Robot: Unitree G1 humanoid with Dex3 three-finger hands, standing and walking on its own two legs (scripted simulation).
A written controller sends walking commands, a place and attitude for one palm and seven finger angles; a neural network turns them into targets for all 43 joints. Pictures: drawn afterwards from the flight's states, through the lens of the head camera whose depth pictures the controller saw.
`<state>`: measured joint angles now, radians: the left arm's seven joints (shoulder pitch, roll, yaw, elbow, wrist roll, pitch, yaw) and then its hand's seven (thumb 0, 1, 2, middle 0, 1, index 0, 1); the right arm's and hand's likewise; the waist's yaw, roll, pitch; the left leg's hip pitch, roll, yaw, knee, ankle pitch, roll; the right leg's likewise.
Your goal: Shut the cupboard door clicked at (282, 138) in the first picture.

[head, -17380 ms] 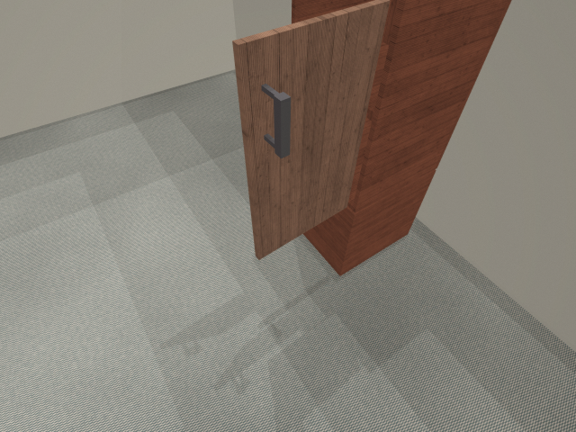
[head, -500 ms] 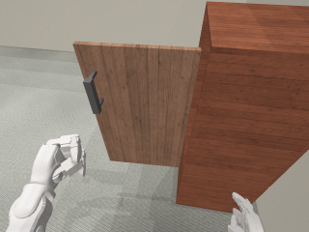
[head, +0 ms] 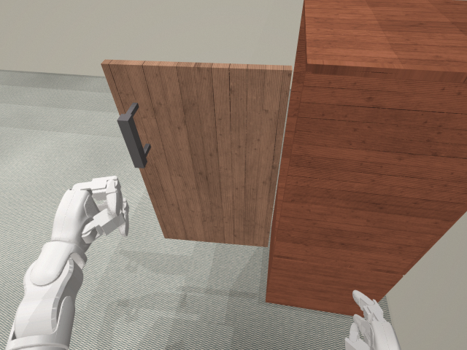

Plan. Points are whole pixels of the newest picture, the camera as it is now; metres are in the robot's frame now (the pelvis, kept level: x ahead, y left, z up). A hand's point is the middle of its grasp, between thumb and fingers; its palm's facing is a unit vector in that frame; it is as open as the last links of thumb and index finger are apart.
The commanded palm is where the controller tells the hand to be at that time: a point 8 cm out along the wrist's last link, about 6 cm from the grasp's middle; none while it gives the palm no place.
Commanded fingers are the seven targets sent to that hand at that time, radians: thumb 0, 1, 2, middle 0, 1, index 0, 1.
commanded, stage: bring the fist close to the handle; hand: left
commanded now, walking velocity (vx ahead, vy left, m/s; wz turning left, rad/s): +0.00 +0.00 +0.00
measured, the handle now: (137, 136) +0.48 +0.24 +0.12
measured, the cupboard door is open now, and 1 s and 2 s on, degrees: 93 93 85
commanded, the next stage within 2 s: push the door shut along its arc in 1.08 s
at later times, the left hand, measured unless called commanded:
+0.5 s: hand (133, 180) +0.35 +0.21 +0.12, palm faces +0.02 -1.00 -0.03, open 3.1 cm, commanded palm +0.33 +0.26 +0.12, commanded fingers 0.00 0.90 0.90 -1.30 -1.50 -1.30 -1.50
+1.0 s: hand (131, 175) +0.36 +0.22 +0.12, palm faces +0.03 -1.00 -0.02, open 3.1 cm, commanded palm +0.34 +0.26 +0.12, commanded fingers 0.00 0.90 0.90 -1.30 -1.50 -1.30 -1.50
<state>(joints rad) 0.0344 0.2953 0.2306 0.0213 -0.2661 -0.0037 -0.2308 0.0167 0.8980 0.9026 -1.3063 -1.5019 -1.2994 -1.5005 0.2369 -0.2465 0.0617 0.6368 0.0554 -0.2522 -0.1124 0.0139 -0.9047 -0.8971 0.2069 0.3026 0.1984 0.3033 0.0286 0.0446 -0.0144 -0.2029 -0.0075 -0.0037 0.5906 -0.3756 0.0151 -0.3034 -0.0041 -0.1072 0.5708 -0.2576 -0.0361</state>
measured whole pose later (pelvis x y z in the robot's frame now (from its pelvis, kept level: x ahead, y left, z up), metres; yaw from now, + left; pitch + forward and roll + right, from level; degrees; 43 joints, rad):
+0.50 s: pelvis +0.00 +0.00 +0.00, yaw -1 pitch +2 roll +0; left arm -0.24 0.33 0.29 0.34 -0.26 -0.05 -0.26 0.02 0.90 0.90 -1.30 -1.50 -1.30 -1.50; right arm 0.27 -0.26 0.04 0.65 0.06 -0.21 -0.11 0.01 -0.91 -0.90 0.21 0.30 0.20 0.30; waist -0.01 0.04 -0.02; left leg -0.24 0.00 0.02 0.58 -0.37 0.01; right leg -0.36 0.00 -0.09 0.58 -0.26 -0.04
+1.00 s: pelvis +0.01 +0.01 +0.00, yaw -2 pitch +3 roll +0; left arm -0.25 0.32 0.31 0.39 -0.25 -0.08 -0.25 0.02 0.90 0.90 -1.30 -1.50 -1.30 -1.50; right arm 0.30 -0.26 0.03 0.64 0.06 -0.15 -0.09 0.01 -0.91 -0.90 0.21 0.30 0.20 0.30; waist -0.01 0.04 -0.04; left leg -0.23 -0.01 0.03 0.55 -0.37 0.03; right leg -0.35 0.00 -0.07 0.54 -0.24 -0.02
